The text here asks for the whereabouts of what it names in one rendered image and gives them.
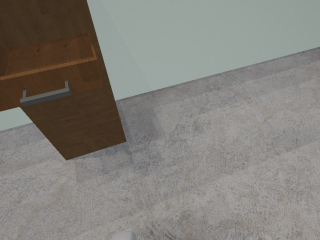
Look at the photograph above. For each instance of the robot left thigh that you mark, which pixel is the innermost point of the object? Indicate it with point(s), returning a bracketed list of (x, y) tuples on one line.
[(125, 235)]

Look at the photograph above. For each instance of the handle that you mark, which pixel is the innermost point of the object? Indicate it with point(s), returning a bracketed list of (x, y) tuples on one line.
[(43, 97)]

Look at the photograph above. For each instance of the cabinet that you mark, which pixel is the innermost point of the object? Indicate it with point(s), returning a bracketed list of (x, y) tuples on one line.
[(82, 122)]

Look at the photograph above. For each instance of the drawer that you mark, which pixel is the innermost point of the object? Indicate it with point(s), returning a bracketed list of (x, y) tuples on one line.
[(43, 67)]

